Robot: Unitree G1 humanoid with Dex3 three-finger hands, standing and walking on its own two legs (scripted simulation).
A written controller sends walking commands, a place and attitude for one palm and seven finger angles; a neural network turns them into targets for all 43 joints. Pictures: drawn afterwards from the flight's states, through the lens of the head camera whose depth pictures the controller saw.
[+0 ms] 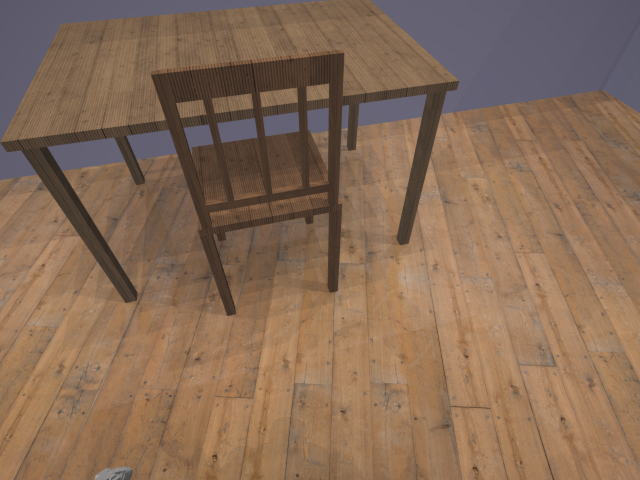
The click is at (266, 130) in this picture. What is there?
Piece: chair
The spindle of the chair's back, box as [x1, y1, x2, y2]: [251, 92, 271, 194]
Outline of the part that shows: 251,93 266,194 271,193 271,186 259,92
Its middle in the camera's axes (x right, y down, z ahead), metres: -0.15 -0.22 +0.96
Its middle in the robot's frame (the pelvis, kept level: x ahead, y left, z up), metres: +0.85 +0.19 -0.08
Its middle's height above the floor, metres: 0.69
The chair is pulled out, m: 0.00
